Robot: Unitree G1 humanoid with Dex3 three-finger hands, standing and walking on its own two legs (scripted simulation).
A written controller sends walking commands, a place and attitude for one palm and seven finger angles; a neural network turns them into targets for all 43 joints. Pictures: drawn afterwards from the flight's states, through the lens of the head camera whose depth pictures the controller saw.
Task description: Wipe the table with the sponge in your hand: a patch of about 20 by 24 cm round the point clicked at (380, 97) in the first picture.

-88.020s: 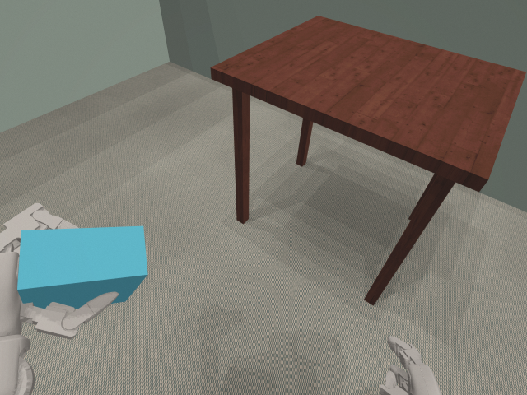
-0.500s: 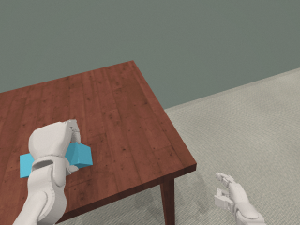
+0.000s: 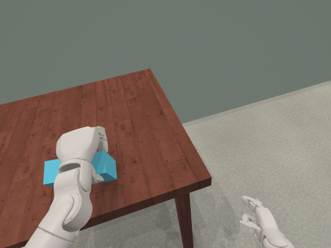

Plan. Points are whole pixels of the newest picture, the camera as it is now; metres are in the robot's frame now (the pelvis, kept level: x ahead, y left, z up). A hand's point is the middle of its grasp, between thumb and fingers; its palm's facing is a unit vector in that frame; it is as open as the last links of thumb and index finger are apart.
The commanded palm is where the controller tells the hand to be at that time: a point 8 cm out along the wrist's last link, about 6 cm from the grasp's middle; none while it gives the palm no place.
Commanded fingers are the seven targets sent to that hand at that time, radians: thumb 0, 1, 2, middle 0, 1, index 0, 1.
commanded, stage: slide across to the third lane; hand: left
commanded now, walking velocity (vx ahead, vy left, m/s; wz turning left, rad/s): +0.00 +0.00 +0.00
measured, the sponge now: (86, 172) +0.27 +0.26 +0.06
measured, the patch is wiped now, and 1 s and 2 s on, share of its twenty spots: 0.95 0.95 0.95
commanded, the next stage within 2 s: wipe forward along the third lane in 0.26 s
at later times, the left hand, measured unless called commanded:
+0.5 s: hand (102, 154) +0.29 +0.20 +0.12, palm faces +0.10 -0.08 -0.99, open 8.9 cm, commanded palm +0.26 +0.19 +0.16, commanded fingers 0.00 0.10 1.30 -1.20 -1.60 -1.20 -1.60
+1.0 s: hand (105, 142) +0.33 +0.21 +0.12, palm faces -0.02 -0.03 -1.00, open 9.4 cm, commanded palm +0.31 +0.21 +0.14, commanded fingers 0.00 0.10 1.30 -1.20 -1.60 -1.20 -1.60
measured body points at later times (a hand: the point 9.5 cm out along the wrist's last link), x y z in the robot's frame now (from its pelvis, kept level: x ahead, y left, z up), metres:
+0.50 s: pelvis -0.01 -0.01 +0.00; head -0.05 -0.08 +0.44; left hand +0.28 +0.20 +0.18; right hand +0.24 -0.22 -0.08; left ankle +0.05 +0.12 -0.73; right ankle -0.04 -0.08 -0.73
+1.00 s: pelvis -0.02 -0.02 +0.00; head -0.05 -0.08 +0.44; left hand +0.33 +0.21 +0.17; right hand +0.17 -0.26 -0.12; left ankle +0.05 +0.12 -0.73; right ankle -0.04 -0.08 -0.73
